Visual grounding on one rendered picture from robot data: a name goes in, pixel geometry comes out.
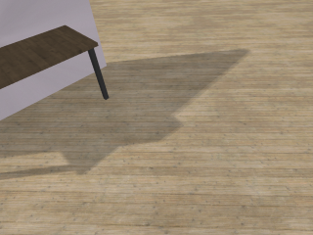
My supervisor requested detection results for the table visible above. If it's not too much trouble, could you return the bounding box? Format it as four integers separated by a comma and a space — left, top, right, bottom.
0, 25, 110, 100

